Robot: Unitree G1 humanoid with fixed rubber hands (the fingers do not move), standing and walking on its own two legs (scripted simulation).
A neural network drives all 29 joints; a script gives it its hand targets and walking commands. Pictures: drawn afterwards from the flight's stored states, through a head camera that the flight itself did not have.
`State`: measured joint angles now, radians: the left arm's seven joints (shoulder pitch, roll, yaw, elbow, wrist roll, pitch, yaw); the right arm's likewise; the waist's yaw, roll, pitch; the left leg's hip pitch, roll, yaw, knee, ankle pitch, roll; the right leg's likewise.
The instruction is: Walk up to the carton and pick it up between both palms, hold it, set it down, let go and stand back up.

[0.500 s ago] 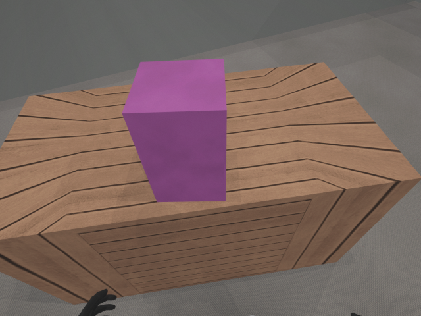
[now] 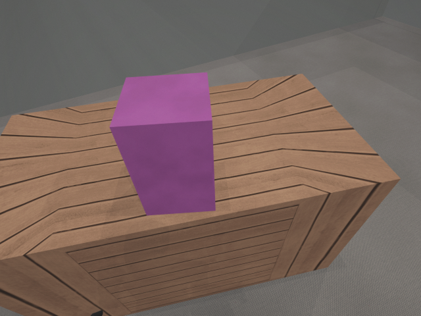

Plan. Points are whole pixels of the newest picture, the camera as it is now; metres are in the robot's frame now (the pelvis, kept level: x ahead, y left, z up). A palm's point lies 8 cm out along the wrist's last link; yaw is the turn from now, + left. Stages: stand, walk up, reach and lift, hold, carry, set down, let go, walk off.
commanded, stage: walk up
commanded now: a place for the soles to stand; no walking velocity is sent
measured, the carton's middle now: (174, 149) +0.48 +0.09 +0.05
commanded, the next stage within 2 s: none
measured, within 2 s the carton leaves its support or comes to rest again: neither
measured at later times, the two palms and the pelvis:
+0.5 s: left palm out of the picture +0.16 +0.32 -0.12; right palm (328, 300) +0.19 -0.22 -0.10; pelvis +0.10 +0.05 -0.01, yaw +3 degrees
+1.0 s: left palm out of the picture +0.15 +0.30 -0.10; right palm (332, 286) +0.21 -0.24 -0.10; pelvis +0.11 +0.03 +0.00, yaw +8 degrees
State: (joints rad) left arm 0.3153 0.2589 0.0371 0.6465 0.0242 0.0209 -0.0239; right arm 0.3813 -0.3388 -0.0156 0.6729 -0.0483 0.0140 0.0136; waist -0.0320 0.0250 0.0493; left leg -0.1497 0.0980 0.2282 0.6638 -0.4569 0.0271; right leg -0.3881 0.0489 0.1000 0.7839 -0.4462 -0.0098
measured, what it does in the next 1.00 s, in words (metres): walks ahead: left foot, then right foot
